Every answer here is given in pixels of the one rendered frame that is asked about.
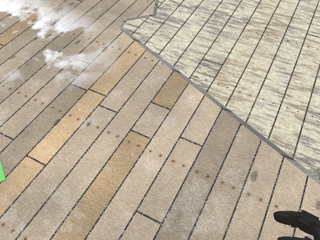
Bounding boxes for robot right hand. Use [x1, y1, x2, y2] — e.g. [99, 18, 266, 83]
[273, 210, 320, 240]

